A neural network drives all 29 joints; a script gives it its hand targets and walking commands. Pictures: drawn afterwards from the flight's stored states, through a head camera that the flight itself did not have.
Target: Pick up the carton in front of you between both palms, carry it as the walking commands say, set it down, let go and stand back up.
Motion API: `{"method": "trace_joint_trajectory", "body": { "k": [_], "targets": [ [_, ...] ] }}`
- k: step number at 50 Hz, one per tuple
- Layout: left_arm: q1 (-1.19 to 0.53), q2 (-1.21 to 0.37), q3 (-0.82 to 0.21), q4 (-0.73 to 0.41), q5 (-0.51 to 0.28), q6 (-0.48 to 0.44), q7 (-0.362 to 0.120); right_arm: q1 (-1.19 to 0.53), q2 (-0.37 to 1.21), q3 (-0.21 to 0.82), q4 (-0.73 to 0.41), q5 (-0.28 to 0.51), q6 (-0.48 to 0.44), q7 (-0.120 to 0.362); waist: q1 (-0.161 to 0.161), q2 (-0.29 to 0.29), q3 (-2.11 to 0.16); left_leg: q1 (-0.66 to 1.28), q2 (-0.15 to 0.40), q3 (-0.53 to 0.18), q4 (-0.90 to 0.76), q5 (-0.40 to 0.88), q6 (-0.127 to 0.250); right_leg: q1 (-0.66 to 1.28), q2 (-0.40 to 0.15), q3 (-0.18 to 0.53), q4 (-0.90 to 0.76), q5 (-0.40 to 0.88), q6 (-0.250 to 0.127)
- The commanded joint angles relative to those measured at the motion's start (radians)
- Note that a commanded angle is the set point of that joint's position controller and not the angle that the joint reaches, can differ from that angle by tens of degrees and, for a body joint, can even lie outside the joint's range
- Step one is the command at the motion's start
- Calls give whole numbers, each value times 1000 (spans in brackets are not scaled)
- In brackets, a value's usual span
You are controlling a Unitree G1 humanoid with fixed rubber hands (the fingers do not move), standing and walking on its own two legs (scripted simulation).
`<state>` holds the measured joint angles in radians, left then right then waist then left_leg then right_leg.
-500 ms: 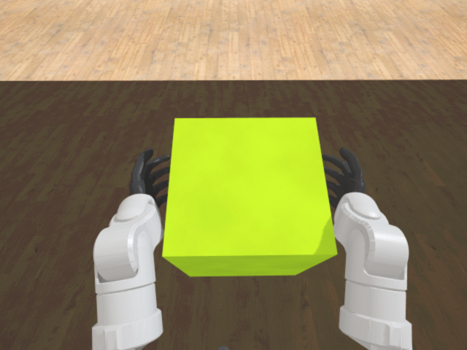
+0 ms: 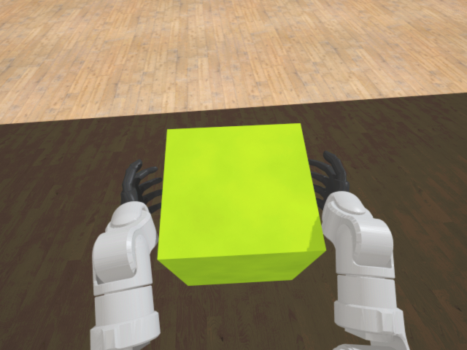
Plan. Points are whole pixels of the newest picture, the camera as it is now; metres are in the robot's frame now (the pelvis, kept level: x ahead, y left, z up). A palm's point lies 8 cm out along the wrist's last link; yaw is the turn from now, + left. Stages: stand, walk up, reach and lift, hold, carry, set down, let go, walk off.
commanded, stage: carry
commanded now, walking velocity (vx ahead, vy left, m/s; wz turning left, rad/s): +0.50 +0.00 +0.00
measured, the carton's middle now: (237, 214) +0.36 -0.02 +0.05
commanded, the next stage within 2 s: none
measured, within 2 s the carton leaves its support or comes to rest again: neither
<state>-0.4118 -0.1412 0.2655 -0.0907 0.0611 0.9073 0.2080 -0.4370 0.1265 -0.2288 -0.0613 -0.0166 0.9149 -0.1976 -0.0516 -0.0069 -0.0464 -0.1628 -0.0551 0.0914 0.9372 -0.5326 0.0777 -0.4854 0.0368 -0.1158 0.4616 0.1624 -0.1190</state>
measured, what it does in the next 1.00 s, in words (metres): goes down: left foot 0.05 m lower, then right foot 0.05 m lower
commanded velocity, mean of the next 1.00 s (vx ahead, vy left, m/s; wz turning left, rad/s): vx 0.50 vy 0.00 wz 0.00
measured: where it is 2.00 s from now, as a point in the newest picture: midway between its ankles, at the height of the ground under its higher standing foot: (229, 222)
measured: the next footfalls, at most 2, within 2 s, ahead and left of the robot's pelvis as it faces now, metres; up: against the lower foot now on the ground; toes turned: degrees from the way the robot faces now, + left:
left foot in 0.46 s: +0.44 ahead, +0.08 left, -0.05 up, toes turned +2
right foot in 0.96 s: +0.74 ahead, -0.07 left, -0.10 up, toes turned -3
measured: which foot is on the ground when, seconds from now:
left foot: up 0.00-0.44, down 0.46-0.96, up 0.98-1.00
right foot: down 0.00-0.48, up 0.50-0.94, down 0.96-1.00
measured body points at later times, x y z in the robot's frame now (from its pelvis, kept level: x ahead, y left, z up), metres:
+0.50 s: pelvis +0.32 +0.02 -0.05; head +0.32 +0.02 +0.40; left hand +0.66 +0.18 +0.06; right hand +0.67 -0.14 +0.06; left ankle +0.41 +0.08 -0.78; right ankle +0.13 -0.06 -0.69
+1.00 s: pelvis +0.63 -0.01 -0.11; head +0.63 -0.02 +0.34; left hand +0.98 +0.14 +0.00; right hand +0.97 -0.18 -0.01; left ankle +0.43 +0.08 -0.73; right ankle +0.71 -0.07 -0.83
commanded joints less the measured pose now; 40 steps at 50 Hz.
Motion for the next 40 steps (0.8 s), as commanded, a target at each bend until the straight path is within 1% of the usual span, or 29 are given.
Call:
{"method": "trace_joint_trajectory", "body": {
  "k": [1, 2, 3, 4, 5, 6, 7, 9, 11, 12, 15, 17, 19, 20, 21, 22, 23, 24, 25, 26, 27, 28, 29, 30, 32, 34, 36, 38, 40],
  "targets": [
    [-439, -536, -516, 13, -98, 21, 16, -431, 668, 563, 1, 133, 19, -13, 123, -306, -581, -564, -48, -103, 626, -126, -65, 920, -460, 651, 120, 365, -255],
    [-415, -593, -536, 20, -123, 23, 14, -476, 666, 569, -50, 140, 19, -16, 145, -210, -579, -643, 4, -137, 633, -59, -34, 875, -431, 714, 44, -34, -261],
    [-472, -647, -559, 7, -148, 19, 4, -537, 706, 558, -55, 139, 18, -16, 147, -124, -492, -669, 28, -143, 573, -6, -22, 757, -373, 663, 1, -113, -224],
    [-547, -712, -600, -13, -183, 13, -9, -553, 730, 532, -40, 122, 12, -14, 132, 3, -427, -641, 54, -140, 486, 30, -26, 643, -351, 595, -4, -35, -192],
    [-605, -756, -642, -36, -215, 3, -24, -543, 750, 516, -20, 103, 5, -10, 117, 33, -407, -599, 79, -146, 398, 55, -28, 554, -340, 534, -7, 6, -173],
    [-643, -789, -667, -50, -233, -10, -36, -522, 772, 514, 4, 85, -1, -4, 101, 23, -409, -548, 91, -143, 316, 83, -32, 497, -319, 500, -19, -2, -152],
    [-656, -805, -679, -60, -243, -22, -45, -522, 779, 515, -4, 75, -12, 1, 96, -10, -406, -523, 98, -132, 241, 93, -38, 473, -303, 465, -27, 13, -139],
    [-643, -806, -695, -62, -255, -37, -53, -502, 775, 518, -7, 65, -32, 4, 107, -70, -408, -521, 97, -99, 122, 158, -47, 483, -285, 395, -14, 181, -134],
    [-603, -790, -699, -54, -256, -47, -54, -472, 757, 524, -13, 61, -46, 1, 115, -82, -411, -536, 94, -82, 19, 279, -46, 524, -263, 337, 11, 321, -112],
    [-583, -782, -698, -49, -251, -50, -53, -462, 747, 527, -17, 61, -51, 1, 120, -82, -406, -541, 92, -74, -44, 344, -42, 543, -241, 306, 22, 352, -97],
    [-541, -757, -692, -47, -238, -55, -48, -450, 718, 535, -37, 65, -56, 0, 142, -82, -371, -509, 57, -25, -244, 530, -34, 571, -170, 224, 50, 347, -60],
    [-528, -729, -679, -49, -227, -50, -41, -459, 692, 538, -58, 72, -51, -1, 159, -76, -342, -450, 29, 3, -376, 638, -27, 562, -140, 188, 83, 267, -49],
    [-507, -699, -663, -36, -212, -40, -29, -456, 661, 528, -62, 72, -39, -4, 169, -81, -311, -368, 17, 10, -476, 724, -6, 527, -138, 180, 121, 157, -44],
    [-496, -687, -655, -22, -202, -32, -23, -448, 645, 518, -55, 68, -30, -6, 154, -83, -302, -300, 19, 12, -511, 743, 6, 498, -139, 175, 166, 147, -36],
    [-492, -677, -647, -8, -194, -24, -16, -431, 627, 504, -40, 62, -21, -10, 122, -80, -305, -203, 16, 26, -547, 764, 15, 462, -131, 153, 242, 176, -20],
    [-493, -669, -639, 5, -187, -15, -10, -408, 606, 489, -18, 52, -12, -14, 84, -56, -331, -67, 21, 39, -564, 773, 21, 413, -109, 119, 363, 173, 4],
    [-502, -652, -626, 15, -180, -4, -4, -391, 583, 469, 1, 43, -1, -18, 42, 9, -369, 111, 111, -35, -507, 881, 26, 269, -81, 92, 537, -17, 30],
    [-505, -644, -610, 23, -171, 8, 3, -373, 558, 449, 23, 35, 7, -25, 46, 130, -437, 336, 326, -264, -308, 1276, 85, 33, -33, 68, 749, -526, 65],
    [-485, -649, -601, 56, -181, 24, 4, -391, 532, 443, 31, 22, 11, -38, -28, 321, -575, 545, 484, -629, -377, 994, 283, -228, 70, 114, 1021, -794, 104],
    [-542, -644, -593, 6, -193, 25, 9, -394, 591, 459, 37, 58, 17, -38, -26, 236, -533, 502, 443, -693, -439, 640, 276, -333, 20, 161, 1022, -769, 75],
    [-593, -671, -576, 2, -193, 25, 12, -475, 646, 492, 4, 92, 13, -29, -28, 131, -449, 386, 393, -632, -477, 560, 251, -348, 2, 162, 971, -730, 67],
    [-594, -694, -560, 25, -178, 22, 11, -530, 691, 528, -9, 123, 11, -17, -16, 31, -400, 282, 370, -574, -490, 590, 226, -321, -31, 160, 902, -679, 71],
    [-591, -705, -544, 43, -161, 17, 8, -588, 731, 563, -33, 154, 3, -5, 3, 7, -372, 188, 356, -520, -490, 629, 215, -284, -56, 165, 821, -647, 73],
    [-578, -717, -532, 61, -144, 10, 4, -629, 767, 586, -43, 175, -5, 6, 20, 16, -365, 119, 339, -474, -507, 620, 197, -236, -75, 166, 756, -623, 79],
    [-557, -731, -535, 67, -120, -4, -2, -635, 794, 607, -44, 189, -20, 18, 18, 66, -373, 100, 319, -414, -515, 674, 190, -213, -85, 142, 656, -576, 93],
    [-549, -737, -544, 59, -116, -18, -5, -613, 800, 617, -47, 191, -31, 24, 5, 96, -380, 139, 302, -351, -494, 838, 177, -229, -80, 119, 560, -486, 100],
    [-544, -733, -554, 37, -120, -29, -7, -585, 798, 621, -54, 188, -39, 25, -10, 105, -382, 182, 269, -286, -465, 971, 149, -234, -72, 104, 450, -362, 97],
    [-544, -718, -565, 8, -126, -34, -8, -566, 786, 621, -67, 184, -43, 23, -26, 113, -374, 222, 228, -236, -439, 1005, 125, -235, -57, 83, 342, -246, 87],
    [-534, -696, -570, -8, -127, -33, -7, -536, 767, 620, -66, 179, -42, 18, -47, 102, -357, 245, 191, -196, -408, 973, 111, -209, -30, 48, 210, -136, 78]
  ]
}}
